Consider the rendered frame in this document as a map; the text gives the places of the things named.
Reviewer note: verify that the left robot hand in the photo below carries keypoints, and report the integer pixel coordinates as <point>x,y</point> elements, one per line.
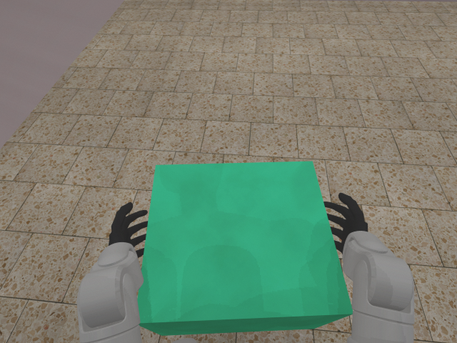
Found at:
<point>120,231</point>

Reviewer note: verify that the right robot forearm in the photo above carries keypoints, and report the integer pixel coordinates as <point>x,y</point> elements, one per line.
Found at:
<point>383,291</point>

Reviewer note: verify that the carton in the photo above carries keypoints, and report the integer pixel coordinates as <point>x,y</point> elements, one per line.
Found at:
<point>239,247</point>

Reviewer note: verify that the right robot hand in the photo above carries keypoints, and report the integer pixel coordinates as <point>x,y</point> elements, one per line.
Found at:
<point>354,219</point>

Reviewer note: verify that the left robot forearm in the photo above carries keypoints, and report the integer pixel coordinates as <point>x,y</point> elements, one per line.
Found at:
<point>107,304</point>

